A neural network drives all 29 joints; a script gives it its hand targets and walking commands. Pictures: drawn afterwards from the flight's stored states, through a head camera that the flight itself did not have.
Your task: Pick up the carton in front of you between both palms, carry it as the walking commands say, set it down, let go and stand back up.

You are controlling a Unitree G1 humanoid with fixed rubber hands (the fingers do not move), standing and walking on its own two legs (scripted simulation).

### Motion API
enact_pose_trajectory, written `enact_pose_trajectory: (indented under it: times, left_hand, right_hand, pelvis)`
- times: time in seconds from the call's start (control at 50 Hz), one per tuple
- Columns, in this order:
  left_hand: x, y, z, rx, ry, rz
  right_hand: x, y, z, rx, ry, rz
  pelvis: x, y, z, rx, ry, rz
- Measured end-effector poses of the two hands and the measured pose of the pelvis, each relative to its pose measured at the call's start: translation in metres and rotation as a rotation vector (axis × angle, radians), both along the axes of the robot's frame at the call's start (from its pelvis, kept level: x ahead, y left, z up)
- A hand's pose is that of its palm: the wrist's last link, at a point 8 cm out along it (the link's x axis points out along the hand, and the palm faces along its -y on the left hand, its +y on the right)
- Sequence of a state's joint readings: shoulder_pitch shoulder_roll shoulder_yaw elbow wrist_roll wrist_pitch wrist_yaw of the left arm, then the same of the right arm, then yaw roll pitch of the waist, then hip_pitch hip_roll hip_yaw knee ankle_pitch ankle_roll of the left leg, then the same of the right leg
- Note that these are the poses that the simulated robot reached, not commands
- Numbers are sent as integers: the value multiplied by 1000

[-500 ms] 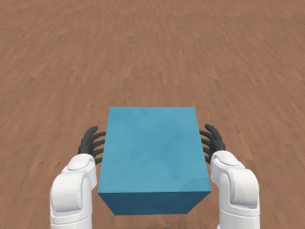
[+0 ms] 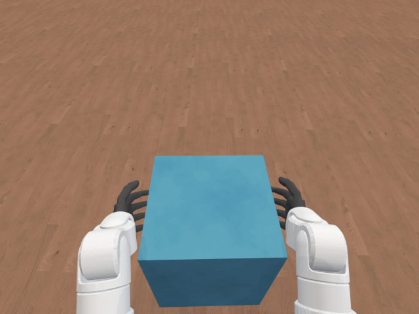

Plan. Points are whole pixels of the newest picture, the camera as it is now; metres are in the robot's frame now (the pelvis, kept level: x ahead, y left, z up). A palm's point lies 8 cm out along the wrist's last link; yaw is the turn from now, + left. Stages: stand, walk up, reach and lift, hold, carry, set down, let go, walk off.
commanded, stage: carry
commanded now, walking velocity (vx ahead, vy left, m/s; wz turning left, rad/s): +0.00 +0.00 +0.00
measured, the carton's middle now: (209, 233) +0.28 +0.00 +0.00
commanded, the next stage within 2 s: hold in 1.74 s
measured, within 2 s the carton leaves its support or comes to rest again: neither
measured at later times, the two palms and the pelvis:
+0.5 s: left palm (118, 245) +0.24 +0.16 +0.05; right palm (285, 240) +0.24 -0.14 +0.05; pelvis -0.03 +0.01 +0.00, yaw +0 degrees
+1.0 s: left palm (114, 253) +0.23 +0.17 +0.04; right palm (282, 248) +0.23 -0.13 +0.04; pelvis -0.06 +0.02 +0.00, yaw +0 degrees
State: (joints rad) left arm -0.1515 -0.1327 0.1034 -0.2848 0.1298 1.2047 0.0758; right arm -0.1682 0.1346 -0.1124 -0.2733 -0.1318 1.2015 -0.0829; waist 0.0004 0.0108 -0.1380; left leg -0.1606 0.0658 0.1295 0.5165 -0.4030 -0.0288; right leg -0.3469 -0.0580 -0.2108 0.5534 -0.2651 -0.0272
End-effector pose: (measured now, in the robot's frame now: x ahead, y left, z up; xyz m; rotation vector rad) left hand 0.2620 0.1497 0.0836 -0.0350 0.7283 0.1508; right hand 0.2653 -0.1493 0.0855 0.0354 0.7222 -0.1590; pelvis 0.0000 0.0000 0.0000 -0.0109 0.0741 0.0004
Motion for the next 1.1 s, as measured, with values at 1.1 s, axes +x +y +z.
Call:
enact_pose_trajectory:
  times: [1.1]
  left_hand:
    - [-40, 22, -45, 75, -55, -46]
  right_hand:
    - [-40, 22, -47, -71, -55, 57]
  pelvis:
    - [-59, 21, 0, 8, -46, 4]
